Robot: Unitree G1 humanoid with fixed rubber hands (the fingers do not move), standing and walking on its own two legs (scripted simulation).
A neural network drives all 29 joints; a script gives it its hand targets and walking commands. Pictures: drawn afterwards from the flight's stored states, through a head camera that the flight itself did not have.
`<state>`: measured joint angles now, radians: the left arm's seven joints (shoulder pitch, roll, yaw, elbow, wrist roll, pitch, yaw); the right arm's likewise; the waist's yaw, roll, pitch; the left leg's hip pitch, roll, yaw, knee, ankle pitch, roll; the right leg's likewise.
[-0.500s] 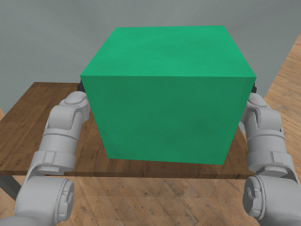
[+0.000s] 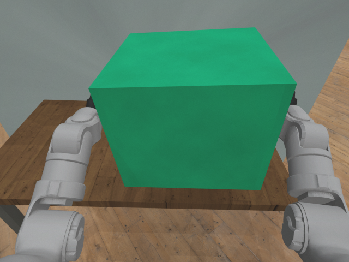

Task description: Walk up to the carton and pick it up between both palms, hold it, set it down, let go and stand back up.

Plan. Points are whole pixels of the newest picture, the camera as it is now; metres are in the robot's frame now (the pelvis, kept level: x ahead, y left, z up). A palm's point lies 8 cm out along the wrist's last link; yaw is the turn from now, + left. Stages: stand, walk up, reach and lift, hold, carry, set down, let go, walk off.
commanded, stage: hold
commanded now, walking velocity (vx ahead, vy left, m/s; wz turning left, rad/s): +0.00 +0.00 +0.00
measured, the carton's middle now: (190, 106) +0.44 -0.05 +0.19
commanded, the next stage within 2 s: none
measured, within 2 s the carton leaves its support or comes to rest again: neither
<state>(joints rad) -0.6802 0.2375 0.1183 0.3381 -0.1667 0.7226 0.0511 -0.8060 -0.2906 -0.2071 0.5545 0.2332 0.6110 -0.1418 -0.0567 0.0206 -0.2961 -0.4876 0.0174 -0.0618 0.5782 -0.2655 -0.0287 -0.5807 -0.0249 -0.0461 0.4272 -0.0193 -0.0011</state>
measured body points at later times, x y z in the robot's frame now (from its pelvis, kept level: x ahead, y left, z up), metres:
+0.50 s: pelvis +0.00 +0.00 +0.00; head -0.04 +0.00 +0.45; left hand +0.40 +0.16 +0.21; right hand +0.39 -0.25 +0.23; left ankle +0.01 +0.15 -0.73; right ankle +0.11 -0.12 -0.73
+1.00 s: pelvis +0.00 +0.00 +0.00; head -0.05 +0.00 +0.45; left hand +0.40 +0.16 +0.22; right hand +0.39 -0.25 +0.23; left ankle +0.01 +0.15 -0.73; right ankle +0.11 -0.12 -0.73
